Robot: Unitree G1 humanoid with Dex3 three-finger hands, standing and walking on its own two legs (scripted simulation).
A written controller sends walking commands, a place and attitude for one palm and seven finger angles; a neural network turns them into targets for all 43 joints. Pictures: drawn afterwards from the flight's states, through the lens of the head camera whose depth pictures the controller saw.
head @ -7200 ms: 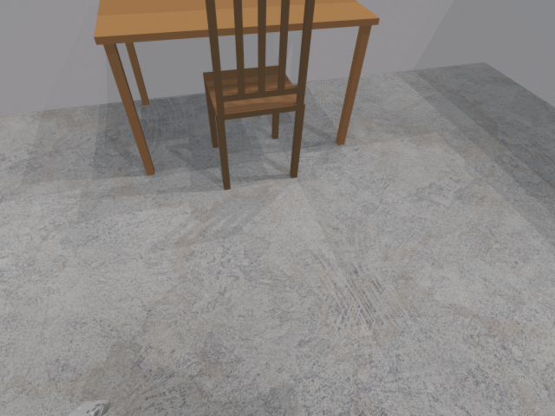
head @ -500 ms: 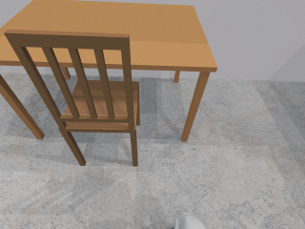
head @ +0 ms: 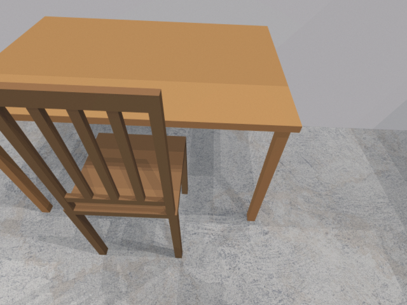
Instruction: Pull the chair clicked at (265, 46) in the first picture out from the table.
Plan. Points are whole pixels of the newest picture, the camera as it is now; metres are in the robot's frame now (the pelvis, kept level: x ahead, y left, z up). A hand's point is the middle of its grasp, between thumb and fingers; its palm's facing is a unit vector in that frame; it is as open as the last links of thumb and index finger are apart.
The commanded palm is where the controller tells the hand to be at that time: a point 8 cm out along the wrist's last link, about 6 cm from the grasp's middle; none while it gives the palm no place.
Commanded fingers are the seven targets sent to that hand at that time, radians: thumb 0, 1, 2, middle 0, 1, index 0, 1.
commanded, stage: come to a stop and stand still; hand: left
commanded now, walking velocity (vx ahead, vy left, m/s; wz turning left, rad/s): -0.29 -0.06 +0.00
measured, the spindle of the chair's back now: (98, 161) +0.46 +0.33 -0.05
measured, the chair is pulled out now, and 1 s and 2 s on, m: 0.00 0.00 0.00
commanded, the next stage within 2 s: look again from close up in 1.26 s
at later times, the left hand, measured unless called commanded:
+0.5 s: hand out of the picture +0.01 +0.16 -0.16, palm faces +0.02 -0.95 -0.30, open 7.4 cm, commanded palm none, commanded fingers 0.00 0.90 0.90 -0.20 -0.30 -0.20 -0.30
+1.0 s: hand out of the picture -0.06 +0.16 -0.17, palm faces +0.07 -0.98 -0.19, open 7.4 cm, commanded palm none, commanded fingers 0.00 0.90 0.90 -0.20 -0.30 -0.20 -0.30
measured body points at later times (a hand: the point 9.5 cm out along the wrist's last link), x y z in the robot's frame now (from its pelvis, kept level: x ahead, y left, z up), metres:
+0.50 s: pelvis -0.03 -0.05 +0.00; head -0.03 -0.08 +0.45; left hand +0.01 +0.20 -0.14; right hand +0.02 -0.28 -0.17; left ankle +0.03 +0.11 -0.71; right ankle -0.03 -0.14 -0.74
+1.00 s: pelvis -0.04 -0.02 +0.00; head -0.04 -0.01 +0.45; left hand -0.06 +0.21 -0.16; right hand -0.03 -0.24 -0.15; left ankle -0.08 +0.11 -0.74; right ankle -0.03 -0.14 -0.74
